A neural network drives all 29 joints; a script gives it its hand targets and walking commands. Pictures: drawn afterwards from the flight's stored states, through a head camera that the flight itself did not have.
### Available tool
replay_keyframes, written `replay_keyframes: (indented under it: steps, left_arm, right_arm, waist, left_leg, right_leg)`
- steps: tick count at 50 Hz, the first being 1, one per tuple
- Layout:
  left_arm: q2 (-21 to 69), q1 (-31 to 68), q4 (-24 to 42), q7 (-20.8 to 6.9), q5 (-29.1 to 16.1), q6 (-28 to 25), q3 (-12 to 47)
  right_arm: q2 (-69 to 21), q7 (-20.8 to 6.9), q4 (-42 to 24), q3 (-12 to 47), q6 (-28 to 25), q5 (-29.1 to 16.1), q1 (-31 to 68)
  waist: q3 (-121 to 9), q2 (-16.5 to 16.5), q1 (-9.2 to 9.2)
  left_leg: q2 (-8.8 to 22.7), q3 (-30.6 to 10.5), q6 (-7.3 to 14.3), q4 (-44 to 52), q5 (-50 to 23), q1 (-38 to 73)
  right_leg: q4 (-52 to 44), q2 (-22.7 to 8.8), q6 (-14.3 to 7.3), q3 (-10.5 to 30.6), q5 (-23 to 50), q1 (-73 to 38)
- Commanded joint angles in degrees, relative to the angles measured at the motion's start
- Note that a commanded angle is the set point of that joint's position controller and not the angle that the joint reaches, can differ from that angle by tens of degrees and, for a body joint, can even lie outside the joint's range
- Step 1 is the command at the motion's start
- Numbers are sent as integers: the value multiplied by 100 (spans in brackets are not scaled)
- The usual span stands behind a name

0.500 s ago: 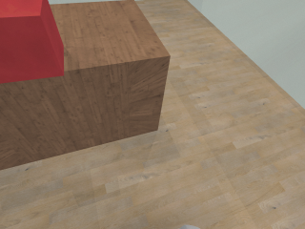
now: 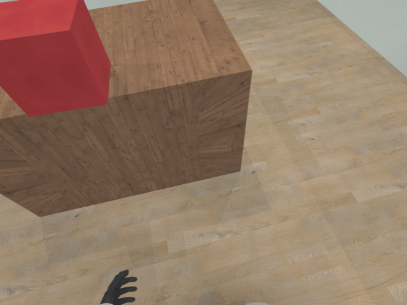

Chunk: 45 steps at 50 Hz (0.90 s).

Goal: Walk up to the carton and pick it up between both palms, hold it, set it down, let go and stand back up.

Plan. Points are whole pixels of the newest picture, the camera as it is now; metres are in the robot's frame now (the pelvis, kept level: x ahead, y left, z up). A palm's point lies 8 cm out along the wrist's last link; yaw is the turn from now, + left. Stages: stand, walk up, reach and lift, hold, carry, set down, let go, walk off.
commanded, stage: walk up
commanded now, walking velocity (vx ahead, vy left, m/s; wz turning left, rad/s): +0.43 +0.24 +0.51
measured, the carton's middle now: (53, 56) +0.80 +0.45 +0.05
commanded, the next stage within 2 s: none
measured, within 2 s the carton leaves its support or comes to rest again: neither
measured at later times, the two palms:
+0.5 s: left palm out of the picture -0.04 +0.22 -0.14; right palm (241, 194) +0.40 -0.09 -0.16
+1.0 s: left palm (44, 177) +0.46 +0.45 -0.10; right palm (228, 199) +0.37 -0.05 -0.13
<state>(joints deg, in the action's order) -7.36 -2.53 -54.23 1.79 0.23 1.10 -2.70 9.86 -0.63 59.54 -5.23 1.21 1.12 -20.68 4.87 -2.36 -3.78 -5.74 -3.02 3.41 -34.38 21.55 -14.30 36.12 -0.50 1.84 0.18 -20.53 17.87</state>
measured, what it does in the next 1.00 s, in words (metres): walks ahead, turning left: left foot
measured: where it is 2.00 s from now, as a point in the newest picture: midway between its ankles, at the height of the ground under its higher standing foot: (166, 299)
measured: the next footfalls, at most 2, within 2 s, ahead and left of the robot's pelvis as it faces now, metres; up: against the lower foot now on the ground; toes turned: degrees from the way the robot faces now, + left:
left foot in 0.52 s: +0.33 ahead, +0.25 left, +0.00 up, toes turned +28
right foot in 1.08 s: +0.52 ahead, +0.13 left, +0.00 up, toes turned +21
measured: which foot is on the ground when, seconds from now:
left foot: down 0.00-0.00, up 0.02-0.50, down 0.52-1.00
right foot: down 0.00-0.54, up 0.56-1.00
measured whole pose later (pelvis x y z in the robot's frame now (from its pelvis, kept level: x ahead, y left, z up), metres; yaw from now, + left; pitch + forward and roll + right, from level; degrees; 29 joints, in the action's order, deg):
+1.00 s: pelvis +0.35 +0.18 +0.01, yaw +23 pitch -1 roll +1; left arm -10.3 3.9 -50.0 1.4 0.4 0.7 -3.5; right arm 9.8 0.8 63.2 -2.4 -2.5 1.1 -19.3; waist 10.8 0.7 -5.8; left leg -3.3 7.0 4.8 -28.0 18.6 -8.2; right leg 44.6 -3.2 0.1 0.0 -12.4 29.6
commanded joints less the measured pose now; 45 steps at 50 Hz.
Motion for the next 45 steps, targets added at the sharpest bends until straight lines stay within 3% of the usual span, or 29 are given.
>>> replay_keyframes:
  steps: [1, 2, 3, 4, 5, 6, 8, 10, 11, 14, 18, 21, 22, 23, 25, 26, 27, 28, 29, 30, 31, 32, 33, 34, 35, 38, 42, 45]
  left_arm:
    - [-2163, -2503, -322, 344, 88, -328, -585]
    - [-2392, -2465, -446, 396, 33, -285, -676]
    - [-1950, -2404, -492, 399, -17, -273, -600]
    - [-1473, -2320, -459, 399, -26, -294, -458]
    - [-1222, -2186, -381, 403, -17, -333, -351]
    - [-1136, -2085, -332, 386, -16, -387, -287]
    - [-1125, -1989, -302, 214, -35, -456, -285]
    - [-1009, -2143, -310, 93, 23, -490, -248]
    - [-938, -2269, -306, 81, 50, -503, -223]
    - [-964, -2752, -323, 110, 92, -531, -214]
    - [-1149, -3052, -295, 114, 161, -553, -216]
    - [-1320, -3152, -343, 148, 221, -525, -238]
    - [-1378, -3055, -336, 165, 230, -506, -239]
    - [-1460, -2812, -291, 172, 240, -496, -245]
    - [-1697, -2557, -235, 142, 234, -523, -316]
    - [-1725, -2516, -227, 115, 167, -547, -331]
    - [-1610, -2816, -232, 55, 98, -579, -316]
    - [-1148, -3204, -69, -65, -71, -568, -214]
    - [-1075, -3278, -3, -132, -204, -552, -169]
    - [-1386, -2764, 61, -169, -208, -552, -233]
    - [-1543, -2001, 147, -194, -173, -587, -280]
    - [-1163, -1614, 194, -188, -132, -561, -212]
    - [-698, -1553, 197, -166, -26, -500, -99]
    - [-307, -1702, 187, -139, 77, -434, -16]
    - [-156, -1794, 171, -118, 145, -370, -4]
    - [-430, -1888, 164, -80, 115, -205, -125]
    - [-373, -933, 408, -76, 90, -88, -123]
    - [-464, -463, 463, -29, 0, -66, -113]
  right_arm:
    - [518, -103, -855, -120, -302, 0, 798]
    - [704, -165, -954, -227, -247, 104, 728]
    - [908, -245, -953, -276, -202, 173, 993]
    - [930, -335, -860, -278, -170, 160, 1217]
    - [772, -405, -744, -225, -135, 135, 1216]
    - [534, -453, -694, -177, -93, 115, 1034]
    - [255, -511, -703, -115, 1, 103, 845]
    - [324, -524, -800, -63, 44, 33, 941]
    - [397, -535, -881, -51, 49, 13, 1078]
    - [496, -584, -1171, 40, 43, 21, 1619]
    - [416, -578, -1449, 252, 32, 25, 2326]
    - [467, -580, -1575, 356, 17, 40, 2735]
    - [512, -574, -1558, 354, 11, 63, 2710]
    - [570, -554, -1467, 323, 5, 101, 2476]
    - [818, -438, -1077, 183, -62, 168, 1379]
    - [964, -357, -750, 88, -127, 203, 478]
    - [1346, -283, -538, -61, -195, 263, -272]
    - [1957, -214, -410, -226, -241, 215, -976]
    - [2082, -131, -170, -279, -254, -50, -1352]
    - [1916, -15, -189, -250, -273, -146, -1041]
    - [1651, 70, -241, -188, -321, -134, -664]
    - [1477, 141, -281, -142, -365, -28, -327]
    - [1369, 191, -265, -108, -389, -37, -39]
    - [1290, 200, -242, -76, -405, -62, 344]
    - [1135, 185, -219, -26, -434, -94, 558]
    - [636, 155, -236, 95, -583, -29, 578]
    - [620, 152, -58, 142, -658, 15, 306]
    - [791, 168, -136, 152, -595, -20, 447]
  waist:
    - [-930, 1817, 896]
    - [-830, 2188, 800]
    - [-322, 1670, 759]
    - [129, 849, 629]
    - [284, 354, 489]
    - [266, 452, 346]
    - [421, 1235, 219]
    - [654, 1780, 250]
    - [793, 1875, 291]
    - [1174, 1713, 466]
    - [1540, 1573, 663]
    - [1674, 1602, 774]
    - [1612, 1586, 703]
    - [1440, 1609, 513]
    - [681, 1536, 15]
    - [89, 1144, -411]
    - [-735, 525, -684]
    - [-1809, -1230, -830]
    - [-2530, -2127, -886]
    - [-2336, -1375, -727]
    - [-2019, -96, -613]
    - [-1553, 805, -414]
    - [-981, 910, -199]
    - [-540, 610, 53]
    - [-404, 310, 182]
    - [-529, 139, 407]
    - [-495, -162, 337]
    - [-393, -424, 293]
  left_leg:
    - [249, -212, -214, -2724, 835, -3679]
    - [563, -263, -289, -3330, 673, -3695]
    - [819, -499, -351, -3755, 404, -3640]
    - [910, -582, -395, -3959, -86, -3522]
    - [866, -520, -441, -4036, -439, -3328]
    - [803, -391, -463, -4051, -672, -3165]
    - [788, -160, -503, -4158, -1054, -2863]
    - [797, -43, -560, -4135, -1292, -2745]
    - [822, 23, -579, -4088, -1392, -2754]
    - [978, 311, -613, -3854, -1514, -2962]
    - [1198, 840, -626, -3024, -1347, -3305]
    - [1281, 1270, -450, -1957, -834, -3057]
    - [1184, 1412, -345, -1456, -561, -2574]
    - [996, 1588, -224, -967, -239, -1808]
    - [539, 1882, 12, -583, 205, -398]
    - [414, 1866, 158, -67, -422, 749]
    - [725, 1152, 394, -99, -1258, 2197]
    - [2533, -1379, 1259, 152, -2826, 3769]
    - [3240, -3334, 2140, 1101, -3817, 4239]
    - [3292, -3558, 2134, 1447, -4200, 3691]
    - [3007, -2931, 1656, 1354, -5417, 2895]
    - [2876, -2152, 1182, 1207, -5357, 2144]
    - [2750, -1709, 867, 1230, -4839, 1303]
    - [2572, -1328, 797, 1368, -4320, 665]
    - [2422, -1177, 789, 1484, -4186, 384]
    - [2394, -1030, 954, 1629, -4714, 432]
    - [2239, -790, 1003, 1635, -5487, 600]
    - [1900, -272, 744, 1231, -7132, 659]
  right_leg:
    - [-1930, -3273, -255, 3535, -60, -4094]
    - [-2270, -3685, -697, 4169, -805, -3351]
    - [-2346, -3470, -657, 4059, -678, -2632]
    - [-2210, -2995, -397, 3183, 56, -2176]
    - [-2023, -2555, -84, 2200, 1080, -1915]
    - [-1869, -2246, 139, 1464, 1794, -1760]
    - [-1727, -1841, 294, 521, 2331, -1230]
    - [-1675, -1706, 347, 62, 3075, -820]
    - [-1677, -1718, 367, -93, 3451, -670]
    - [-1765, -1900, 275, -275, 4175, -500]
    - [-2132, -2126, -88, -419, 4187, -766]
    - [-2150, -2232, -230, -740, 4815, -1156]
    - [-1962, -2221, -236, -1002, 5493, -1082]
    - [-1626, -2159, -239, -1334, 6309, -846]
    - [-389, -2148, -385, -1409, 7419, -781]
    - [821, -1965, -304, -1543, 7031, -527]
    - [2301, -1597, -116, -1513, 4768, 87]
    - [4499, -662, 288, -1579, 382, 1487]
    - [5377, -136, 358, -965, -1308, 1899]
    - [5632, -395, 384, -470, -1090, 1658]
    - [5617, -632, 305, -199, -576, 1282]
    - [5384, -771, 179, -11, -342, 1304]
    - [5023, -834, 78, 55, -219, 1267]
    - [4677, -906, 11, 97, -150, 1095]
    - [4427, -923, -35, 140, -156, 942]
    - [3585, -831, -68, 134, -171, 858]
    - [2350, -671, -39, 26, 102, 1154]
    - [1412, -361, -98, -112, 770, 909]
